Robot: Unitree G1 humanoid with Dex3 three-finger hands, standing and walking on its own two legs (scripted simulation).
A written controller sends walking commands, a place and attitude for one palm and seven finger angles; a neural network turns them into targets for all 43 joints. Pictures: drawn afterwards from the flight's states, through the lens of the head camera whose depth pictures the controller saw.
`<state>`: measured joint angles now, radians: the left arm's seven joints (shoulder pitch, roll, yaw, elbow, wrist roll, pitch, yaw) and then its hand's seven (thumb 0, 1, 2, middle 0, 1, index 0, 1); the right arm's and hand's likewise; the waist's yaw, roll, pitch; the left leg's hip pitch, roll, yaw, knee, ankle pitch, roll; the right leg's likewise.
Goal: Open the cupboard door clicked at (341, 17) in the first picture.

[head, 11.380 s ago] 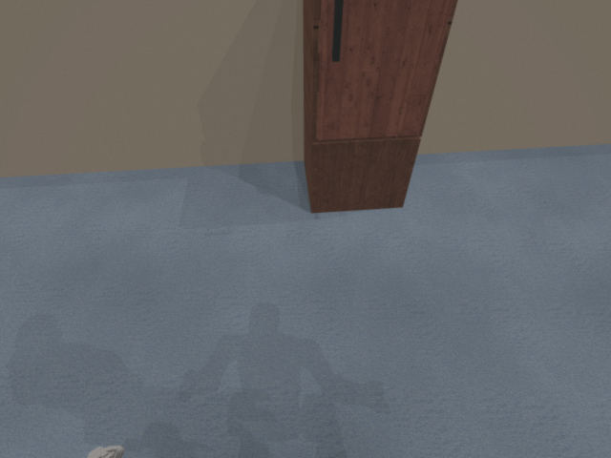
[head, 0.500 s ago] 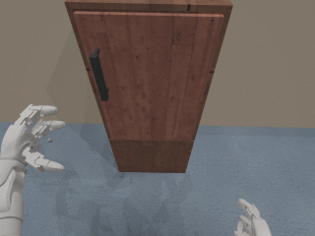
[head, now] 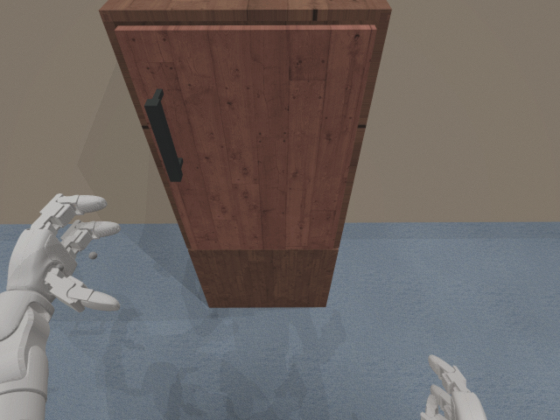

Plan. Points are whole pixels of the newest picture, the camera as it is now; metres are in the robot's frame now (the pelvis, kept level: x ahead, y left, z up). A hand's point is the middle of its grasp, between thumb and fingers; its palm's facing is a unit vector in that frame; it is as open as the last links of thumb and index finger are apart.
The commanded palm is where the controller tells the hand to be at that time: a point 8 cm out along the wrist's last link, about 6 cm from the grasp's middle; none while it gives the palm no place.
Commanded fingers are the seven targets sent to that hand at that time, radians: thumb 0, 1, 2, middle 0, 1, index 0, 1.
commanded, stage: move the hooked fingers beside the handle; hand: left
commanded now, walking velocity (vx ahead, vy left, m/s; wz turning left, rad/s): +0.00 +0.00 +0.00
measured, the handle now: (168, 137) +0.57 +0.26 +0.09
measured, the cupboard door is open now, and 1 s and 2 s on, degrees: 0 0 0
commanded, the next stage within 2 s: none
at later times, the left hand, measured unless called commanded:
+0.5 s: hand (111, 219) +0.35 +0.28 +0.10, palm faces +0.09 -1.00 -0.01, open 14.0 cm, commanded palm +0.33 +0.33 +0.10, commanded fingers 0.00 -0.50 0.30 -0.30 -1.20 -0.30 -1.20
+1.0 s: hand (118, 188) +0.42 +0.29 +0.10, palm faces +0.07 -1.00 +0.00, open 14.0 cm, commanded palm +0.40 +0.34 +0.09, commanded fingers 0.00 -0.50 0.30 -0.30 -1.20 -0.30 -1.20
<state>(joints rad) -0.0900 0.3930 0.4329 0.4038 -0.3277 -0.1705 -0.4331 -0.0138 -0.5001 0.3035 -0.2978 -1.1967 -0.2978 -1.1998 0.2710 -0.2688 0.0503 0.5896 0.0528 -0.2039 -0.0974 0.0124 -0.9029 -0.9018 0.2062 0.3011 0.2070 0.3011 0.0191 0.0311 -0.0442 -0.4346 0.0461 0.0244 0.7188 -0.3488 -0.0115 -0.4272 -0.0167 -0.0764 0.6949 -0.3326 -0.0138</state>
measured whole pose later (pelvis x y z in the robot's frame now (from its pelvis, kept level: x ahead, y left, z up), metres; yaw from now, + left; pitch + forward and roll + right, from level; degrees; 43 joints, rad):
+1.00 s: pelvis +0.00 +0.01 -0.01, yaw -1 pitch +11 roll -2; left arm -0.62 0.58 0.50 1.01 -0.21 -0.29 -0.46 -0.01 -0.50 0.30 -0.30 -1.20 -0.30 -1.20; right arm 0.36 -0.28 0.04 0.61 0.04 -0.06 -0.07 0.01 -0.90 -0.90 0.21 0.30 0.21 0.30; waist -0.07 0.00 -0.06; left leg -0.62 0.06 0.04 0.81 -0.38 0.01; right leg -0.61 -0.01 -0.06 0.76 -0.34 0.00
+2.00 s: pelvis +0.02 +0.03 -0.02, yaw -3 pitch +20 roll -4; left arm -0.87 0.79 0.59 1.21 -0.11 -0.29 -0.48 -0.01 -0.50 0.30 -0.30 -1.20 -0.30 -1.20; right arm 0.44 -0.28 0.05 0.58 0.00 0.10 -0.04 0.00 -0.90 -0.90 0.21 0.30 0.21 0.30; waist -0.16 0.00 -0.08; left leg -0.82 0.08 0.03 0.91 -0.44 0.02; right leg -0.78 0.01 -0.06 0.79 -0.36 0.02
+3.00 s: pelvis +0.01 +0.02 -0.03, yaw -2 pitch +19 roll -4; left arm -0.92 0.72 0.48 1.21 -0.12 -0.29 -0.38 -0.01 -0.50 0.30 -0.30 -1.20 -0.25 -1.21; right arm 0.42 -0.28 0.05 0.62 0.00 0.07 -0.04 0.00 -0.90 -0.90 0.21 0.30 0.21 0.30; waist -0.15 0.01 -0.08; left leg -0.83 0.07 0.01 0.92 -0.43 0.01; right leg -0.78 0.01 -0.08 0.80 -0.36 0.01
